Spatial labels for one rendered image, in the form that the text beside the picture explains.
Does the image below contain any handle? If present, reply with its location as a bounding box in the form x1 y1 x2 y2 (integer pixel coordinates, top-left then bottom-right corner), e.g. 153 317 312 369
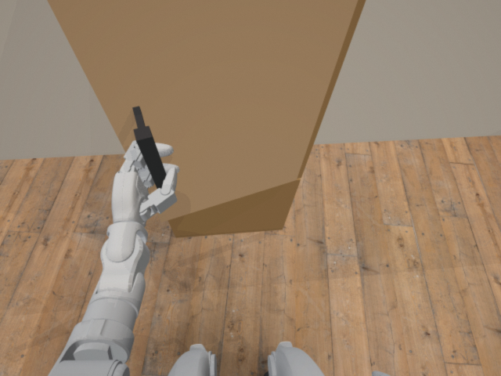
132 106 166 189

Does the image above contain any left robot hand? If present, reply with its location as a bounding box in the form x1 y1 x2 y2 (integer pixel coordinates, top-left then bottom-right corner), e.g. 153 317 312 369
111 140 180 228

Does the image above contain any right robot thigh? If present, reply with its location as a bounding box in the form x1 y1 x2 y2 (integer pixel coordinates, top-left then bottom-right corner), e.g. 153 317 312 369
268 347 325 376

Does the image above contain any left robot forearm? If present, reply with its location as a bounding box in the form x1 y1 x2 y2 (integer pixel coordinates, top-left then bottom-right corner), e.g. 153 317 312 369
48 221 150 376

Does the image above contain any cupboard door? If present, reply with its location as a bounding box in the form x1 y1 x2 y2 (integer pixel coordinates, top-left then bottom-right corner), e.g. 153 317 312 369
47 0 358 222

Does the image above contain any left robot upper arm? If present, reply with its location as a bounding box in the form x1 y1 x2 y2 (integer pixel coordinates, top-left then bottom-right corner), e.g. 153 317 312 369
50 360 130 376

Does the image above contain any robot right shin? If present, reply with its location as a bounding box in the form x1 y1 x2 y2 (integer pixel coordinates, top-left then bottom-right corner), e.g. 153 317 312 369
276 342 293 350

